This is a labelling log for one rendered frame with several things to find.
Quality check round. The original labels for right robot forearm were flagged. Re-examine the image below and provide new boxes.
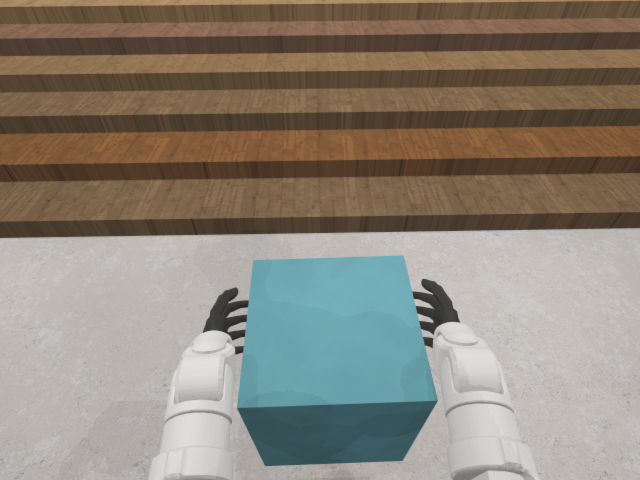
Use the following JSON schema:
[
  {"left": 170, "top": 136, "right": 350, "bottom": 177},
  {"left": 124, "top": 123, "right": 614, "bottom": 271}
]
[{"left": 433, "top": 322, "right": 540, "bottom": 480}]

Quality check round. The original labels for carton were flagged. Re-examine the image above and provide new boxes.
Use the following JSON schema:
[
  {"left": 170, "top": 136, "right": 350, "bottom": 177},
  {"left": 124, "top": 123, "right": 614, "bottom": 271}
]
[{"left": 237, "top": 255, "right": 438, "bottom": 466}]

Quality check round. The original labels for left robot forearm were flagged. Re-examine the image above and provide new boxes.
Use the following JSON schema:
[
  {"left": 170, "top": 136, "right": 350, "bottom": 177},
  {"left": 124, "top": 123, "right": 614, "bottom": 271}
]
[{"left": 148, "top": 330, "right": 236, "bottom": 480}]

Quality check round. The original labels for robot left hand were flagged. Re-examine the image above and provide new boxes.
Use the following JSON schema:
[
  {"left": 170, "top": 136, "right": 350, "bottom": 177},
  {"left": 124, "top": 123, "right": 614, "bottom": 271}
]
[{"left": 203, "top": 288, "right": 249, "bottom": 355}]

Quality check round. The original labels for robot right hand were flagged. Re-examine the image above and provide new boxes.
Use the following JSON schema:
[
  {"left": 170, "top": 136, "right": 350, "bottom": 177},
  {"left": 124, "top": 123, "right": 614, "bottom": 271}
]
[{"left": 412, "top": 279, "right": 460, "bottom": 348}]

